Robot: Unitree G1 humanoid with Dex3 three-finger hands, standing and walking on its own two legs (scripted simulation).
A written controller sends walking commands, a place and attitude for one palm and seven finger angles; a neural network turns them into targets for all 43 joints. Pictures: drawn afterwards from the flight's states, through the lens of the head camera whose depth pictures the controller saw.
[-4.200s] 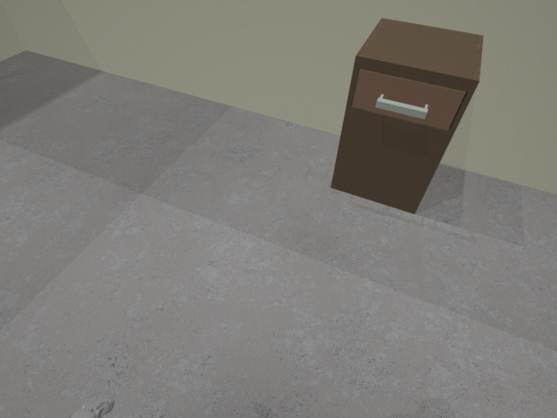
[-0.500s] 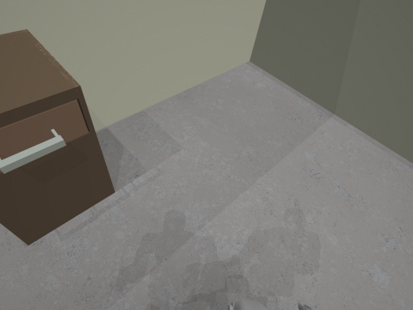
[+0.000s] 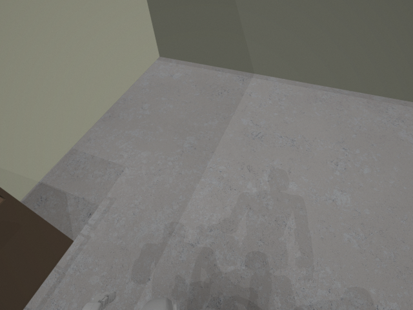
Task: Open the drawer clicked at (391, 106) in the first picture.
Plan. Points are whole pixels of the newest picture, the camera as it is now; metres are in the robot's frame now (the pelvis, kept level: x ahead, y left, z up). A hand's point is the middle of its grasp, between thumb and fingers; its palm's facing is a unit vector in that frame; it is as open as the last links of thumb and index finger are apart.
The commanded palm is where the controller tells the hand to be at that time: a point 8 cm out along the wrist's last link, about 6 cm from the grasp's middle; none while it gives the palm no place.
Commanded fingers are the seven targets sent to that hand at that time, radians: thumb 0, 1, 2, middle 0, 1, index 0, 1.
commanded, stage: walk to a spot facing it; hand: left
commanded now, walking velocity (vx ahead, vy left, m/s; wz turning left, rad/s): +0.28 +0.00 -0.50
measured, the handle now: out of the picture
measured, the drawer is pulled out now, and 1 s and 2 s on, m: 0.00 0.00 0.00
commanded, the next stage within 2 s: turn to face it in 0.76 s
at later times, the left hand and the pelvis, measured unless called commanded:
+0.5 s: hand out of the picture +0.11 +0.25 -0.19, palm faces -0.12 -0.98 -0.16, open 7.4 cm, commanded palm none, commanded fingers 0.00 0.90 0.90 -0.20 -0.30 -0.20 -0.30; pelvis +0.11 +0.06 +0.00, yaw -14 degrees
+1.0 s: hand (187, 200) +0.42 +0.08 -0.16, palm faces -0.52 -0.82 -0.24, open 7.4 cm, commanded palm none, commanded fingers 0.00 0.90 0.90 -0.20 -0.30 -0.20 -0.30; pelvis +0.20 +0.00 -0.02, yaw -28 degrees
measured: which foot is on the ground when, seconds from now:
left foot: up 0.00-0.38, down 0.40-0.94, up 0.96-1.00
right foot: down 0.00-0.40, up 0.42-0.92, down 0.94-1.00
